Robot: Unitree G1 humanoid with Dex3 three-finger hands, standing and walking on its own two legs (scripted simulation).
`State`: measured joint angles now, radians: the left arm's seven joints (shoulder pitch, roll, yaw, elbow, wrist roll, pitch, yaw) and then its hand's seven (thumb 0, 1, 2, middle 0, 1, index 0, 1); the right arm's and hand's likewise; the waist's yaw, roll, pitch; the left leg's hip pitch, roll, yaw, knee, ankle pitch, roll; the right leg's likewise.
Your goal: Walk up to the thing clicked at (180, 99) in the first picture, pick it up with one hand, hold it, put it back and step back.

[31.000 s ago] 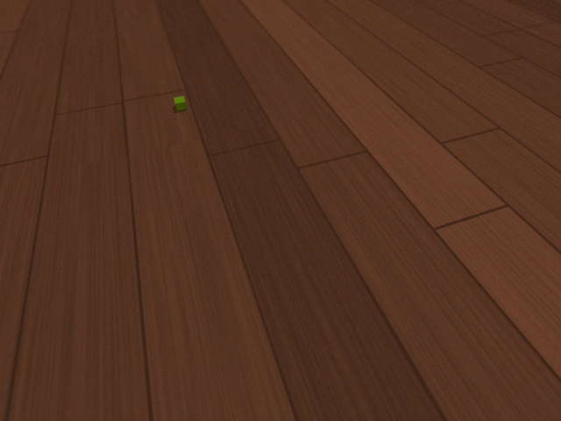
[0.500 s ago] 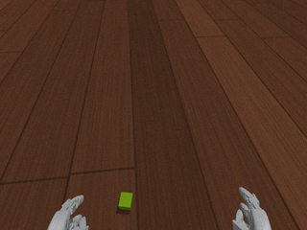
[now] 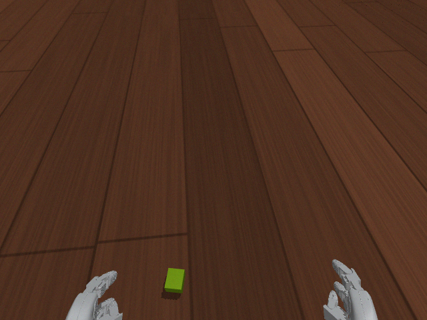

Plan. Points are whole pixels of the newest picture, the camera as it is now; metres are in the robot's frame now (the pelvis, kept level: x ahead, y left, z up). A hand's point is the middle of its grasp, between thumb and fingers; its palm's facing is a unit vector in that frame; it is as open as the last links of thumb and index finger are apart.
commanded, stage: home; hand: left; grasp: from above
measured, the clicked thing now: (175, 280) +0.42 +0.18 -0.69
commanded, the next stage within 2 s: stand in 0.04 s
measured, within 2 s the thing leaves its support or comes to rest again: neither
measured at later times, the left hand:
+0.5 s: hand out of the picture +0.09 +0.24 -0.11, palm faces +0.05 -0.95 -0.32, open 7.4 cm
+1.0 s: hand out of the picture +0.03 +0.24 -0.10, palm faces +0.05 -0.94 -0.34, open 7.3 cm
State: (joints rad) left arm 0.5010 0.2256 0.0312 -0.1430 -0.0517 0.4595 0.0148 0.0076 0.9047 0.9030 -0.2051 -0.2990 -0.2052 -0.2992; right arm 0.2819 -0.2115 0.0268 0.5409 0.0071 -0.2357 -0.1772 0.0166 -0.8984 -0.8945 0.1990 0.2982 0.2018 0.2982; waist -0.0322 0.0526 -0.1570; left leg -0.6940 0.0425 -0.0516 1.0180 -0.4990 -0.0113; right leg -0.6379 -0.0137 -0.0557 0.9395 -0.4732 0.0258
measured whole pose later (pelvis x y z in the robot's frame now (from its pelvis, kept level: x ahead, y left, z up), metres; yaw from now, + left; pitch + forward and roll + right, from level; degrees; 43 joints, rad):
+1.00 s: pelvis -0.01 +0.00 +0.06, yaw +1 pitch -4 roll +0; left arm 0.16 0.29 0.04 1.13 0.03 0.01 0.02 0.00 0.90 0.90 -0.21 -0.30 -0.21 -0.30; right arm 0.14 -0.29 -0.04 1.11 -0.03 0.01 -0.01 0.01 -0.90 -0.89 0.20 0.30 0.20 0.30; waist 0.02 0.02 0.06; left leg -0.12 0.00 -0.02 0.40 -0.20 0.00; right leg -0.10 -0.06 -0.05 0.38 -0.21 0.04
